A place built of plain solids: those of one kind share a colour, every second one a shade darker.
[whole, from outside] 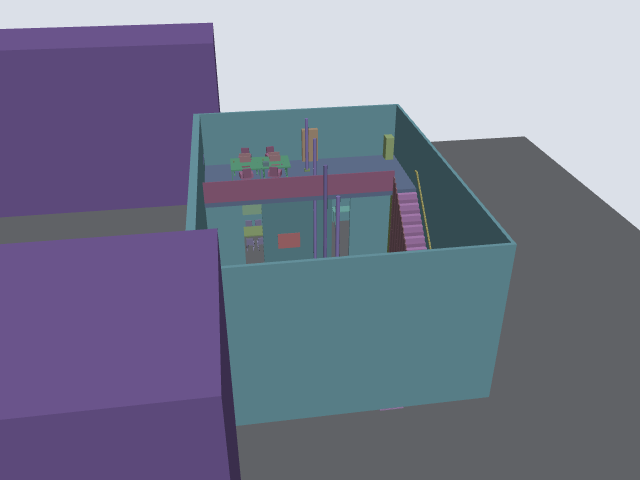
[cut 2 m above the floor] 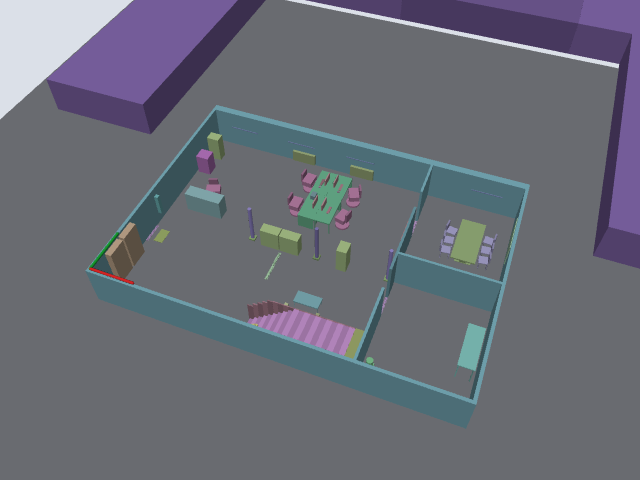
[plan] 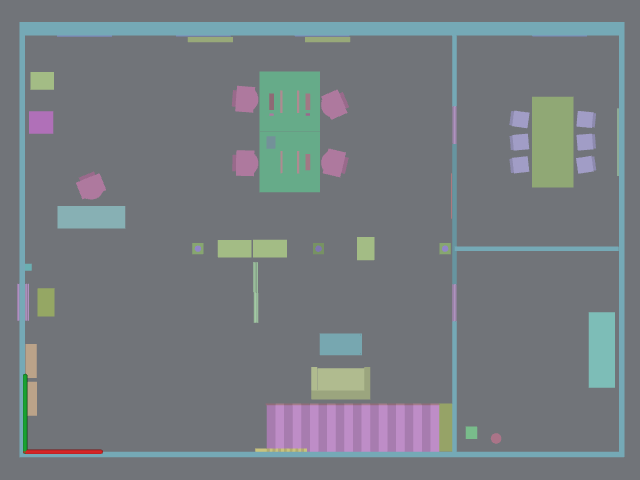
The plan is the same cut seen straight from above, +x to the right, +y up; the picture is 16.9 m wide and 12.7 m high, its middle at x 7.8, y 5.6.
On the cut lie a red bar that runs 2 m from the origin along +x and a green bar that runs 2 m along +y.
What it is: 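An old warehouse or works floor of two storeys fitted out as an office in the 2010s; 15.7 x 11.0 m, the upper floor cut back to a gallery 4.76 m deep at the east end, 4.22 m up; the hall 7.23 m high; one straight stair of 21 risers of 0.201 m along the south wall, 1.14 m clear between its wall rail and its guard; guards 0.92 m over the nosings and 1.09 m on the gallery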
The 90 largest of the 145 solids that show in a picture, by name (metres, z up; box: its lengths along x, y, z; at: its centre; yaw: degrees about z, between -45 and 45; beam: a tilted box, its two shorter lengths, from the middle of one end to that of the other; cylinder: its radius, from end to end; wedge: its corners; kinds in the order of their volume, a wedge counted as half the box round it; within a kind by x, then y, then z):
{
 "ring_works_1": {"box": [6.0, 16.55, 10.72], "at": [-6.7, 18.29, 5.31]},
 "ring_works_2": {"box": [10.44, 6.0, 7.33], "at": [0.32, 29.06, 3.62]},
 "ring_works_3": {"box": [10.82, 6.0, 7.73], "at": [10.95, 29.06, 3.81]},
 "ring_works_4": {"box": [4.25, 6.0, 7.79], "at": [18.49, 29.06, 3.85]},
 "ring_works_5": {"box": [6.0, 16.55, 10.22], "at": [22.41, 18.29, 5.06]},
 "wall_1": {"box": [0.15, 11.31, 7.28], "at": [-0.07, 5.5, 3.59]},
 "wall_2": {"box": [16.01, 0.15, 7.28], "at": [7.86, -0.07, 3.59]},
 "wall_3": {"box": [16.01, 0.36, 7.28], "at": [7.86, 11.19, 3.59]},
 "wall_4": {"box": [0.12, 3.45, 3.97], "at": [11.36, 1.73, 1.94]},
 "wall_5": {"box": [0.12, 3.71, 3.97], "at": [11.36, 6.29, 1.94]},
 "wall_6": {"box": [0.12, 1.87, 3.97], "at": [11.36, 10.07, 1.94]},
 "wall_7": {"box": [4.35, 0.12, 3.97], "at": [13.54, 5.37, 1.94]},
 "wall_8": {"box": [0.15, 11.31, 7.28], "at": [15.79, 5.5, 3.59]},
 "gallery_level_1": {"box": [4.76, 11.02, 0.3], "at": [13.33, 5.5, 4.07]},
 "main_steps_1": {"box": [0.23, 1.23, 0.25], "at": [6.51, 0.61, 0.08]},
 "main_steps_2": {"box": [0.23, 1.23, 0.45], "at": [6.73, 0.61, 0.18]},
 "main_steps_3": {"box": [0.23, 1.23, 0.65], "at": [6.96, 0.61, 0.28]},
 "main_steps_4": {"box": [0.23, 1.23, 0.85], "at": [7.19, 0.61, 0.38]},
 "main_steps_5": {"box": [0.23, 1.23, 1.05], "at": [7.42, 0.61, 0.48]},
 "main_steps_6": {"box": [0.23, 1.23, 1.26], "at": [7.65, 0.61, 0.58]},
 "main_steps_7": {"box": [0.23, 1.23, 1.46], "at": [7.87, 0.61, 0.68]},
 "main_steps_8": {"box": [0.23, 1.23, 1.66], "at": [8.1, 0.61, 0.78]},
 "main_steps_9": {"box": [0.23, 1.23, 1.86], "at": [8.33, 0.61, 0.88]},
 "main_steps_10": {"box": [0.23, 1.23, 2.06], "at": [8.56, 0.61, 0.98]},
 "main_steps_11": {"box": [0.23, 1.23, 2.26], "at": [8.79, 0.61, 1.08]},
 "main_steps_12": {"box": [0.23, 1.23, 2.46], "at": [9.01, 0.61, 1.18]},
 "main_steps_13": {"box": [0.23, 1.23, 2.66], "at": [9.24, 0.61, 1.28]},
 "main_steps_14": {"box": [0.23, 1.23, 2.86], "at": [9.47, 0.61, 1.38]},
 "main_steps_15": {"box": [0.23, 1.23, 3.06], "at": [9.7, 0.61, 1.48]},
 "main_steps_16": {"box": [0.23, 1.23, 3.27], "at": [9.93, 0.61, 1.58]},
 "main_steps_17": {"box": [0.23, 1.23, 3.47], "at": [10.15, 0.61, 1.68]},
 "main_steps_18": {"box": [0.23, 1.23, 3.67], "at": [10.38, 0.61, 1.78]},
 "main_steps_19": {"box": [0.23, 1.23, 3.87], "at": [10.61, 0.61, 1.88]},
 "main_steps_20": {"box": [0.23, 1.23, 4.07], "at": [10.84, 0.61, 1.99]},
 "filing_cabinet_1": {"box": [0.62, 0.47, 1.37], "at": [0.45, 9.81, 0.64]},
 "filing_cabinet_2": {"box": [0.9, 0.47, 1.07], "at": [5.54, 5.37, 0.48]},
 "filing_cabinet_3": {"box": [0.9, 0.47, 1.07], "at": [6.48, 5.37, 0.48]},
 "filing_cabinet_4": {"box": [0.47, 0.62, 1.37], "at": [9.01, 5.37, 0.64]},
 "filing_cabinet_5": {"box": [0.62, 0.47, 1.37], "at": [15.26, 0.45, 4.86]},
 "main_back_fill_1": {"box": [0.35, 1.27, 3.98], "at": [11.13, 0.64, 1.93]},
 "shelf_1": {"box": [0.3, 0.9, 1.95], "at": [0.16, 1.4, 0.93]},
 "shelf_2": {"box": [0.3, 0.9, 1.95], "at": [0.16, 2.4, 0.93]},
 "shelf_3": {"box": [0.3, 0.9, 1.95], "at": [15.55, 5.01, 5.15]},
 "reception_counter_1": {"box": [1.8, 0.6, 1.1], "at": [1.75, 6.2, 0.5]},
 "sofa_1": {"box": [0.16, 0.86, 0.65], "at": [7.65, 1.81, 0.28]},
 "sofa_2": {"box": [1.56, 0.24, 0.83], "at": [8.35, 1.5, 0.36]},
 "sofa_3": {"box": [1.24, 0.65, 0.37], "at": [8.35, 1.89, 0.24]},
 "sofa_4": {"box": [0.16, 0.86, 0.65], "at": [9.05, 1.81, 0.28]},
 "desk_1": {"box": [0.8, 1.6, 0.07], "at": [6.6, 7.66, 0.69]},
 "desk_2": {"box": [0.8, 1.6, 0.07], "at": [6.6, 9.26, 0.69]},
 "desk_3": {"box": [0.8, 1.6, 0.07], "at": [7.4, 7.66, 0.69]},
 "desk_4": {"box": [0.8, 1.6, 0.07], "at": [7.4, 9.26, 0.69]},
 "desk_5": {"box": [0.8, 1.6, 0.07], "at": [13.55, 7.17, 4.92]},
 "desk_6": {"box": [0.8, 1.6, 0.07], "at": [13.55, 8.77, 4.92]},
 "desk_7": {"box": [0.8, 1.6, 0.07], "at": [14.35, 7.17, 4.92]},
 "desk_8": {"box": [0.8, 1.6, 0.07], "at": [14.35, 8.77, 4.92]},
 "task_chair_1": {"box": [0.68, 0.48, 0.26], "at": [1.74, 7.02, 0.58], "yaw": 21.6},
 "task_chair_2": {"box": [0.48, 0.68, 0.26], "at": [5.82, 7.63, 0.58], "yaw": -1.2},
 "task_chair_3": {"box": [0.48, 0.68, 0.26], "at": [5.82, 9.32, 0.58], "yaw": -4.3},
 "task_chair_4": {"cylinder": 0.33, "from": [5.84, 7.63, 0.0], "to": [5.84, 7.63, 0.1]},
 "task_chair_5": {"cylinder": 0.33, "from": [5.84, 9.32, 0.0], "to": [5.84, 9.32, 0.1]},
 "task_chair_6": {"cylinder": 0.33, "from": [8.16, 7.64, 0.0], "to": [8.16, 7.64, 0.1]},
 "task_chair_7": {"cylinder": 0.33, "from": [8.16, 9.17, 0.0], "to": [8.16, 9.17, 0.1]},
 "task_chair_8": {"box": [0.48, 0.68, 0.26], "at": [8.18, 7.64, 0.58], "yaw": -13.3},
 "task_chair_9": {"box": [0.48, 0.68, 0.26], "at": [8.18, 9.18, 0.58], "yaw": 23.3},
 "task_chair_10": {"box": [0.48, 0.68, 0.26], "at": [12.77, 7.27, 4.8], "yaw": -16.1},
 "task_chair_11": {"box": [0.48, 0.68, 0.26], "at": [12.77, 8.79, 4.8], "yaw": 8.1},
 "post_1": {"cylinder": 0.09, "from": [4.57, 5.37, 0.0], "to": [4.57, 5.37, 7.23]},
 "post_2": {"cylinder": 0.09, "from": [7.76, 5.37, 0.0], "to": [7.76, 5.37, 7.23]},
 "post_3": {"cylinder": 0.09, "from": [11.11, 5.37, 0.0], "to": [11.11, 5.37, 7.23]},
 "post_4": {"cylinder": 0.09, "from": [14.14, 5.37, 4.22], "to": [14.14, 5.37, 7.23]},
 "gallery_guard_1": {"box": [0.05, 9.79, 1.14], "at": [10.97, 6.12, 4.74]},
 "main_guard_1": {"box": [0.23, 0.05, 3.42], "at": [9.01, 1.25, 1.66]},
 "main_guard_2": {"box": [0.23, 0.05, 3.63], "at": [9.24, 1.25, 1.76]},
 "main_guard_3": {"box": [0.23, 0.05, 3.83], "at": [9.47, 1.25, 1.86]},
 "main_guard_4": {"box": [0.23, 0.05, 4.03], "at": [9.7, 1.25, 1.96]},
 "main_guard_5": {"box": [0.23, 0.05, 4.23], "at": [9.93, 1.25, 2.06]},
 "main_guard_6": {"box": [0.23, 0.05, 4.43], "at": [10.15, 1.25, 2.17]},
 "main_guard_7": {"box": [0.23, 0.05, 4.63], "at": [10.38, 1.25, 2.27]},
 "main_guard_8": {"box": [0.23, 0.05, 4.83], "at": [10.61, 1.25, 2.37]},
 "main_guard_9": {"box": [0.23, 0.05, 5.03], "at": [10.84, 1.25, 2.47]},
 "printer_1": {"box": [0.64, 0.6, 1.09], "at": [0.42, 8.71, 0.49]},
 "radiator_1": {"box": [1.2, 0.14, 0.6], "at": [4.9, 10.9, 0.42]},
 "radiator_2": {"box": [1.2, 0.14, 0.6], "at": [8.0, 10.9, 0.42]},
 "meeting_table_1": {"box": [1.1, 2.4, 0.07], "at": [13.96, 8.19, 0.7]},
 "water_cooler_1": {"box": [0.31, 0.33, 1.03], "at": [11.81, 0.5, 0.47]},
 "whiteboard_1": {"box": [0.04, 1.8, 1.2], "at": [15.69, 8.19, 1.5]},
 "bar_table_1": {"box": [0.7, 2.0, 0.06], "at": [15.26, 2.69, 1.05]},
 "coffee_table_1": {"box": [1.12, 0.58, 0.07], "at": [8.35, 2.84, 0.36]},
 "extinguisher_hold_1": {"box": [0.2, 0.19, 1.05], "at": [0.08, 4.88, 1.07]}
}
